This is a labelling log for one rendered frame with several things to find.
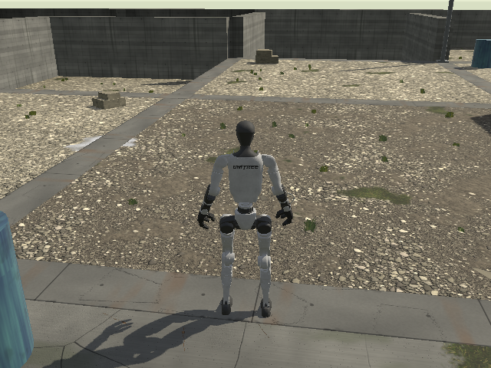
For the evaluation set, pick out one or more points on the left robot forearm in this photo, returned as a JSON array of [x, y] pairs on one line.
[[207, 202]]

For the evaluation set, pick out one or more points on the robot left thigh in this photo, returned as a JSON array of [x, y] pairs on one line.
[[227, 231]]

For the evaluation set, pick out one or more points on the right robot upper arm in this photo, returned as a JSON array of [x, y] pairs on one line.
[[274, 175]]

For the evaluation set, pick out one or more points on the robot left hand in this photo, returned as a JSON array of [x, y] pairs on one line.
[[202, 218]]

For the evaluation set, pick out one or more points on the right robot forearm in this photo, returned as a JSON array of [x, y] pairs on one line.
[[283, 200]]

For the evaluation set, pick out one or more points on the robot right hand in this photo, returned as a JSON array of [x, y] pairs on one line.
[[283, 214]]

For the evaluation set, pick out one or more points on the humanoid robot head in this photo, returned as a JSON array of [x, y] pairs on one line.
[[245, 131]]

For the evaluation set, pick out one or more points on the left robot upper arm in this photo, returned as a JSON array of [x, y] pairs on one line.
[[221, 162]]

